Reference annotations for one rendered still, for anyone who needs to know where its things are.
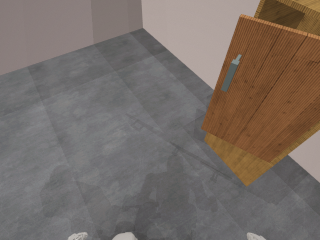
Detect handle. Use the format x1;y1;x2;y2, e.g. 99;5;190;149
221;54;242;92

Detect cupboard door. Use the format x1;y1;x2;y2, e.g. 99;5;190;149
201;14;320;163

